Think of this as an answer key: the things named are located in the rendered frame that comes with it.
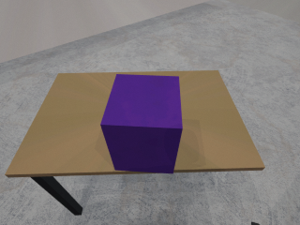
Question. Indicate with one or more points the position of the table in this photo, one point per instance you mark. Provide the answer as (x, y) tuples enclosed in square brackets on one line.
[(66, 138)]

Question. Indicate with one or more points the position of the carton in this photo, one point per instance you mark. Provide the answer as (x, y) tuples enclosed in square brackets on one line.
[(142, 123)]

